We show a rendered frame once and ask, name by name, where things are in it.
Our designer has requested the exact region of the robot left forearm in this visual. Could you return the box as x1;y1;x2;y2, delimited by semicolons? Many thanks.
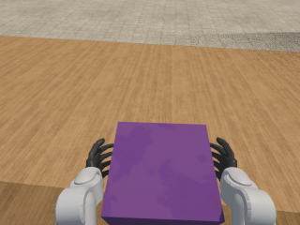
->
54;167;104;225

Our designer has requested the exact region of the robot right forearm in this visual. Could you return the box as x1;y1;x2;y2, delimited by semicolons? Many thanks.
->
219;167;277;225

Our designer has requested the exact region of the right robot hand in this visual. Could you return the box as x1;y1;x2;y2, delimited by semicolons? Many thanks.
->
210;137;237;182

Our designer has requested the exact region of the left robot hand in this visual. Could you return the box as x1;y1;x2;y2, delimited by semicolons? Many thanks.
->
85;138;113;179

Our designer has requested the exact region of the carton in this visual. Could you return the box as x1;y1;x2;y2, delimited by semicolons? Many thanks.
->
100;121;225;225

